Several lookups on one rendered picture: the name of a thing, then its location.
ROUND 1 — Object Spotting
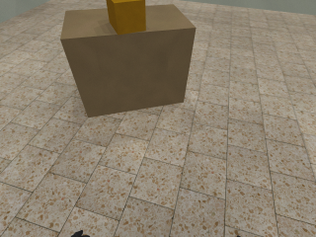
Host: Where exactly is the carton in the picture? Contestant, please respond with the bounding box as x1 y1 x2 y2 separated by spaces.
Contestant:
106 0 146 35

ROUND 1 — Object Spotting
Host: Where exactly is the pedestal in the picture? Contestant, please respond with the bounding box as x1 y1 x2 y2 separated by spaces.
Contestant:
60 4 197 118

